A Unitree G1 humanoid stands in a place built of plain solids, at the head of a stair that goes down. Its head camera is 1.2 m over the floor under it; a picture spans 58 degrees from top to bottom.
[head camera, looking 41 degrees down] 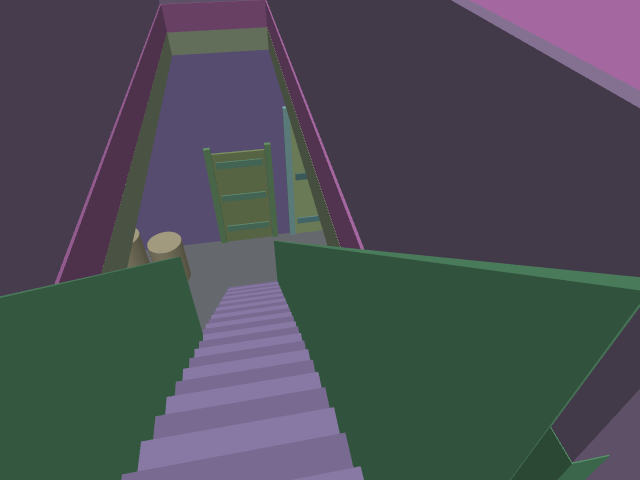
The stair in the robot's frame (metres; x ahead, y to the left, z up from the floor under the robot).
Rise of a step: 0.17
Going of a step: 0.20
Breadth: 0.93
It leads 11 degrees to the left of straight ahead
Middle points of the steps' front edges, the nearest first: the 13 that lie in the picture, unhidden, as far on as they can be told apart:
0.72 0.32 -0.51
0.92 0.35 -0.68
1.12 0.39 -0.85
1.31 0.43 -1.02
1.51 0.46 -1.19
1.71 0.50 -1.36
1.90 0.54 -1.53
2.10 0.57 -1.70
2.30 0.61 -1.87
2.49 0.65 -2.04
2.69 0.68 -2.21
2.89 0.72 -2.38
3.08 0.76 -2.55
